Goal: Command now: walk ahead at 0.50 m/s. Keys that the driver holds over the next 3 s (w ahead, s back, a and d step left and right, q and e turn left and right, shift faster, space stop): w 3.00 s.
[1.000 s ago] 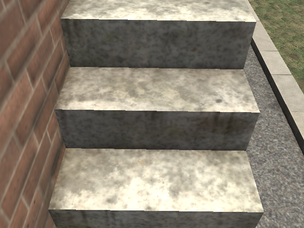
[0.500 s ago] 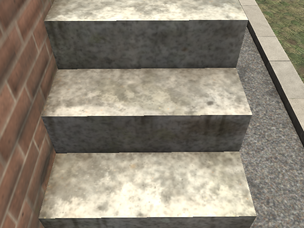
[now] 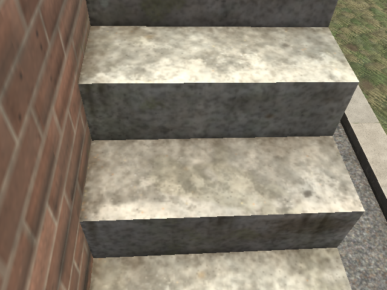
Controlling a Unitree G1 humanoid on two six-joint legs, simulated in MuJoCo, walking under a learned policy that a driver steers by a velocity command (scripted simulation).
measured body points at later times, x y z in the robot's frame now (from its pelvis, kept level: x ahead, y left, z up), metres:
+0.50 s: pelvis +0.24 -0.05 +0.13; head +0.26 -0.03 +0.58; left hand +0.44 +0.15 +0.02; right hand +0.16 -0.23 -0.02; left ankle +0.07 +0.11 -0.62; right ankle +0.36 -0.16 -0.37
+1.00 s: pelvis +0.45 -0.12 +0.35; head +0.47 -0.15 +0.80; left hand +0.39 +0.12 +0.22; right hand +0.63 -0.31 +0.24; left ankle +0.56 -0.01 -0.18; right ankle +0.35 -0.16 -0.40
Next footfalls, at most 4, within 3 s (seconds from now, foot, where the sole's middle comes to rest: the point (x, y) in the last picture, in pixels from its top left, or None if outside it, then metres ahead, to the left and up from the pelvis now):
0.52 right None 0.38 -0.16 -0.47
1.04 left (201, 189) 0.58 -0.03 -0.28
1.40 right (293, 176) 0.61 -0.27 -0.28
1.82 left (211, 49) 0.88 -0.06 -0.08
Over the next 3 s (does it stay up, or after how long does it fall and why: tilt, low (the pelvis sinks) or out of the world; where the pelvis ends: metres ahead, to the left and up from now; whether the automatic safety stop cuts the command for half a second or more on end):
stays up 1.03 -0.12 0.84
